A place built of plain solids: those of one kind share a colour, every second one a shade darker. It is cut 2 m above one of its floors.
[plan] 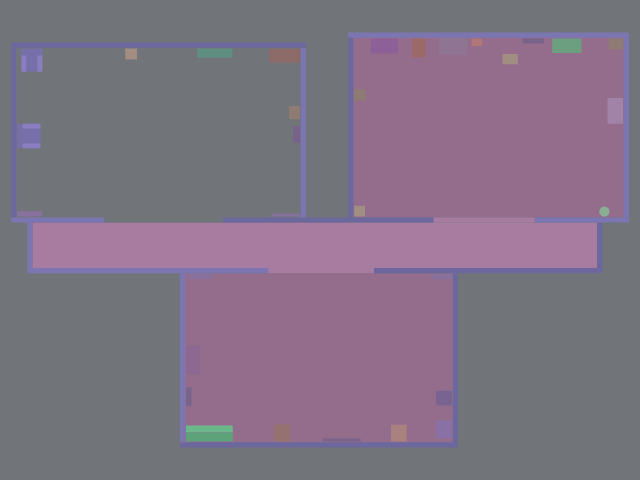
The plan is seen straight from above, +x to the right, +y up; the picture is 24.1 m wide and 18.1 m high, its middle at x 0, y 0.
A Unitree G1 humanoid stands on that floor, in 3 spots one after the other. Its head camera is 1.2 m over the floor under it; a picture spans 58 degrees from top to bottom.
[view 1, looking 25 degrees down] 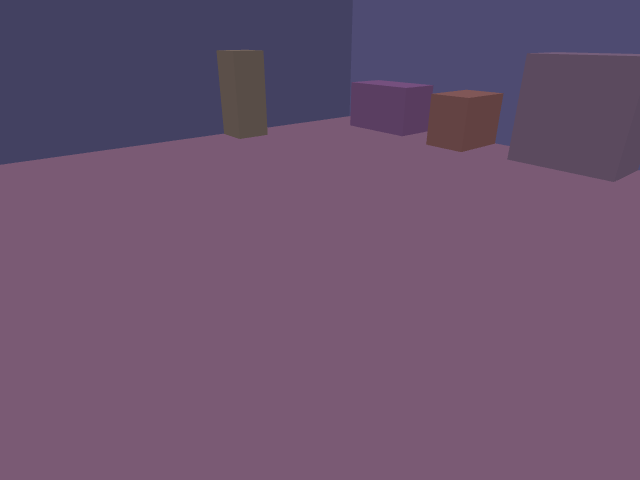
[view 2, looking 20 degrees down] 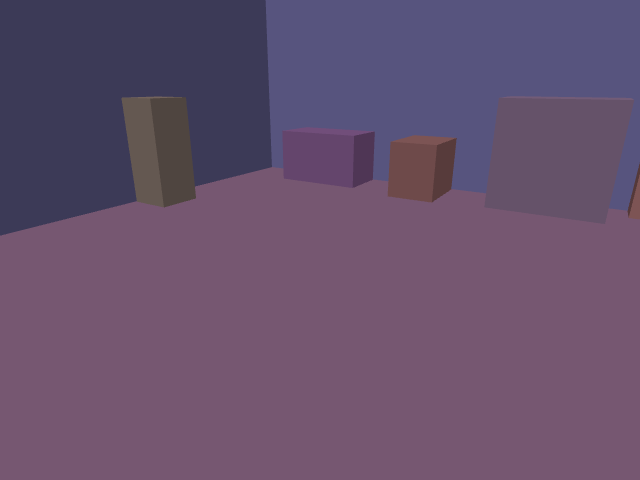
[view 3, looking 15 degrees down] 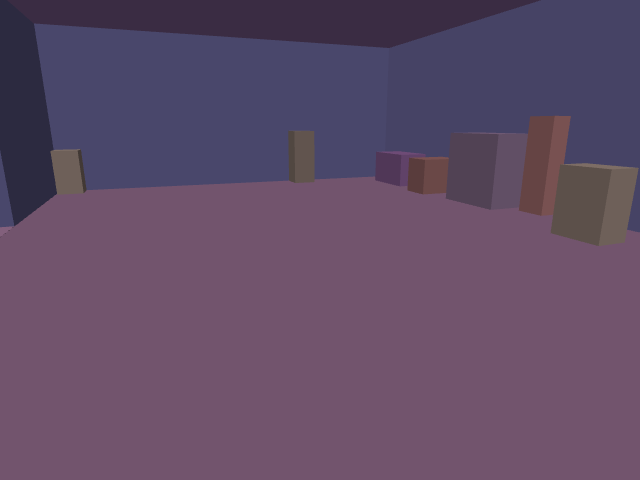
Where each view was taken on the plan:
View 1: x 6.81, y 2.48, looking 141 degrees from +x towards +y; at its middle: floor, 2.84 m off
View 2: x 5.33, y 2.48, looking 122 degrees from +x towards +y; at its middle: floor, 3.51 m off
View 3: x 10.39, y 2.48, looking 159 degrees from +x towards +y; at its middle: floor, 4.64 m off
